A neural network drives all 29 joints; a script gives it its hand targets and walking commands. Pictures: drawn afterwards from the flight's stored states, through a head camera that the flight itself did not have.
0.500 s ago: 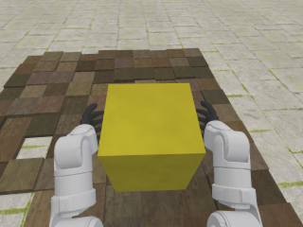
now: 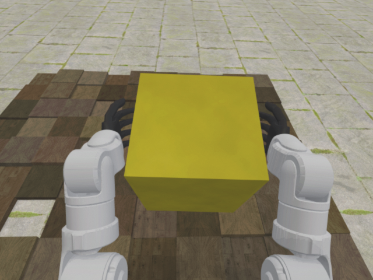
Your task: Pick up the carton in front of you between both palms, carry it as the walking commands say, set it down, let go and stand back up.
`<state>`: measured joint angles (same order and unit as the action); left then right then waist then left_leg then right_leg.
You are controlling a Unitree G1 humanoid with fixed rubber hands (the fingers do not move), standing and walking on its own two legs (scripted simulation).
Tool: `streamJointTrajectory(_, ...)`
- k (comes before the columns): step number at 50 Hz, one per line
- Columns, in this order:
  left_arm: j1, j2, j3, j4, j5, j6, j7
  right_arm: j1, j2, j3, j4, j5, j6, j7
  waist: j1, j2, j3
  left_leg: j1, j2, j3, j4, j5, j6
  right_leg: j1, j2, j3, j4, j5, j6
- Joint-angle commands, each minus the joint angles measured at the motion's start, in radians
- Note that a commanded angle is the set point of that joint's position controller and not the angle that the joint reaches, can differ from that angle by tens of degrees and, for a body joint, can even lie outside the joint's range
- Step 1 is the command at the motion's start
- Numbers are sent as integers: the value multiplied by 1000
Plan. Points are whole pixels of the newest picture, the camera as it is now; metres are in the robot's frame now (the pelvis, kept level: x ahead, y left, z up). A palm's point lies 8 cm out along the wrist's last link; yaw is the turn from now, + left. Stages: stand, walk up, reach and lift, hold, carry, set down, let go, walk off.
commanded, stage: carry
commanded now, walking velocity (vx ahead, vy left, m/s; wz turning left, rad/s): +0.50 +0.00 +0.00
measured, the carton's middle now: (193, 152) +0.37 +0.01 +0.11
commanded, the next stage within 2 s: none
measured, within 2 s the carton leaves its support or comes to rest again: neither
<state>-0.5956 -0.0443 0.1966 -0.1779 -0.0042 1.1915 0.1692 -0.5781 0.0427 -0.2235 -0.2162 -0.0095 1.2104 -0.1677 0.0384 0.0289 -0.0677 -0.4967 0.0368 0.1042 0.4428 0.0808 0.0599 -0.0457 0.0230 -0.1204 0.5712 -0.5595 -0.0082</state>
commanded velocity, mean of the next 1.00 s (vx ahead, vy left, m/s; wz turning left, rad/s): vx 0.50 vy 0.00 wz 0.00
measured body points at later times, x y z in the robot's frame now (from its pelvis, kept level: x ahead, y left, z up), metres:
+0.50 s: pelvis +0.34 +0.03 -0.02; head +0.37 +0.04 +0.43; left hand +0.67 +0.19 +0.06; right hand +0.67 -0.11 +0.06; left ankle +0.14 +0.07 -0.72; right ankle +0.49 -0.03 -0.73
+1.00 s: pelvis +0.66 +0.10 +0.00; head +0.61 +0.11 +0.45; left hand +0.91 +0.26 +0.11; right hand +0.92 -0.04 +0.12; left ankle +0.72 +0.19 -0.73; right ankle +0.50 -0.03 -0.70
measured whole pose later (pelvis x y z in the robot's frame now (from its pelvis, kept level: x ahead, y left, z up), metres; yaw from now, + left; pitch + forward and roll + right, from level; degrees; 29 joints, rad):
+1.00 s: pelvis +0.66 +0.10 +0.00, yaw +1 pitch +3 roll +1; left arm -0.08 -0.12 0.09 -0.49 0.06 1.28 0.13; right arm -0.10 0.13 -0.06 -0.45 -0.06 1.26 -0.12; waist 0.00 -0.05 -0.21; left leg -0.40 0.05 0.23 0.52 -0.39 0.03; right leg -0.15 -0.09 -0.09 0.74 -0.47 0.03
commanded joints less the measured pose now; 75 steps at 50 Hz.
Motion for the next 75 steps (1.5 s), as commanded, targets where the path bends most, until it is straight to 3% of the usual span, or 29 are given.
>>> streamJointTrajectory(1,-636,-612,-556,-11,-258,41,-60,-545,547,500,59,223,29,47,-96,69,-391,584,69,-71,95,16,-37,-208,-99,17,499,473,-44)
streamJointTrajectory(2,-663,-623,-539,32,-259,60,-48,-600,517,466,107,216,38,38,-41,277,-432,753,299,-447,125,157,60,-466,-9,70,676,12,-19)
streamJointTrajectory(3,-698,-612,-512,31,-258,71,-36,-629,539,459,130,225,44,34,-96,335,-460,806,335,-661,-1,-123,180,-650,44,107,844,-20,-15)
streamJointTrajectory(4,-761,-637,-499,25,-261,76,-28,-687,565,451,113,245,47,37,-96,267,-406,760,319,-656,-50,-221,191,-737,9,126,892,10,-29)
streamJointTrajectory(7,-829,-756,-471,53,-254,72,-28,-848,729,491,62,314,44,65,-75,52,-387,601,267,-470,-41,-86,154,-738,-71,131,831,121,-28)
streamJointTrajectory(17,-583,-1033,-591,114,-183,7,-121,-619,999,593,108,248,-9,164,-92,71,-334,682,124,-156,-47,421,83,-829,-65,-8,390,368,5)
streamJointTrajectory(21,-477,-1052,-669,60,-189,-41,-148,-506,1027,672,66,254,-61,189,-99,106,-308,681,78,-50,-14,760,30,-562,56,-155,-4,571,-29)
streamJointTrajectory(23,-379,-1044,-704,-2,-195,-55,-156,-406,1030,718,5,257,-78,192,-46,173,-397,594,104,-9,189,859,-11,-228,79,-169,-111,630,-55)
streamJointTrajectory(24,-372,-1045,-722,-45,-198,-67,-161,-396,1024,739,-25,256,-86,195,1,133,-473,475,99,20,368,685,-35,18,22,-107,-164,674,-69)
streamJointTrajectory(25,-309,-1036,-725,-65,-197,-73,-166,-381,1017,764,-62,261,-90,201,14,0,-526,244,63,-13,543,185,-44,263,-186,177,-100,740,-108)
streamJointTrajectory(26,-283,-1013,-746,-82,-193,-82,-167,-330,1041,782,-99,265,-88,204,32,-302,-619,-155,-126,-76,928,-566,-114,562,-464,649,-114,829,-353)
streamJointTrajectory(27,-181,-1029,-762,-94,-205,-79,-171,-271,1022,784,-122,266,-86,206,37,-227,-643,-212,-72,-170,1029,-555,-67,555,-424,671,-147,763,-348)
streamJointTrajectory(30,-132,-1096,-839,-233,-261,-87,-196,-155,1028,801,-210,244,-104,206,-3,-28,-480,-234,10,-156,840,-454,-50,328,-346,429,-213,750,-223)
streamJointTrajectory(39,162,-966,-833,-390,-289,-21,-239,179,987,824,-321,220,-56,202,-17,-181,-292,14,14,28,124,-219,-94,58,-244,88,-356,665,-125)
streamJointTrajectory(44,161,-828,-776,-366,-250,41,-226,116,854,811,-336,244,18,202,-10,-187,-137,31,26,82,22,-174,-92,11,-247,72,-350,515,-107)
streamJointTrajectory(47,102,-775,-758,-377,-257,75,-205,87,793,779,-331,263,52,192,-35,-125,-144,341,6,138,-2,-291,-66,-177,-201,-1,-130,399,-56)
streamJointTrajectory(48,59,-756,-760,-397,-266,89,-197,63,773,758,-313,260,57,187,-56,37,-180,553,160,-98,-32,-381,4,-383,-136,-48,112,451,9)
streamJointTrajectory(49,19,-743,-772,-436,-281,104,-193,82,774,746,-294,257,59,181,-81,293,-265,691,339,-439,-167,-445,118,-560,-52,-68,421,206,50)
streamJointTrajectory(50,-10,-762,-782,-444,-297,109,-192,82,790,738,-308,267,62,177,-78,292,-235,727,386,-566,-234,-340,156,-726,-27,17,579,11,50)
streamJointTrajectory(52,-19,-816,-780,-444,-301,104,-194,11,838,764,-374,295,67,179,-68,54,-279,654,355,-432,-210,-325,126,-710,-126,113,607,111,18)
streamJointTrajectory(53,-35,-824,-776,-441,-295,98,-192,-45,852,778,-391,313,66,183,-63,10,-272,590,329,-343,-222,-376,90,-674,-152,120,541,171,10)
streamJointTrajectory(57,-22,-817,-750,-425,-262,106,-165,-71,819,785,-393,347,81,183,-58,104,-254,506,260,-145,-294,-418,51,-611,-124,45,364,320,26)
streamJointTrajectory(63,-1,-789,-724,-398,-236,152,-157,-32,771,746,-341,306,124,185,-53,103,-174,561,224,-42,-275,-329,68,-682,-140,12,218,499,32)
streamJointTrajectory(68,-74,-816,-734,-395,-271,166,-183,-86,806,744,-324,281,141,184,-43,136,-52,525,241,1,-309,-261,38,-550,-125,-76,56,349,-1)
streamJointTrajectory(70,-92,-825,-735,-384,-285,163,-197,-85,829,748,-311,269,138,182,-18,125,-126,395,208,85,-54,-41,18,-238,-42,-174,13,306,-24)
streamJointTrajectory(71,-78,-829,-732,-364,-294,156,-205,-86,842,752,-319,261,135,180,-11,6,-212,276,128,126,178,49,6,-10,4,-158,-38,247,-33)
streamJointTrajectory(72,-85,-841,-730,-344,-294,142,-211,-111,841,752,-352,259,135,178,7,-276,-251,4,13,139,511,-3,-71,158,-227,308,-216,18,-139)
streamJointTrajectory(73,-81,-864,-744,-346,-304,138,-215,-142,866,768,-355,269,131,179,14,-404,-279,-159,-69,36,754,-504,-84,232,-400,618,-351,240,-227)
streamJointTrajectory(75,-84,-927,-771,-391,-325,124,-223,-112,923,780,-354,273,114,187,-8,-152,-311,-177,39,-124,876,-489,-39,171,-397,461,-257,570,-215)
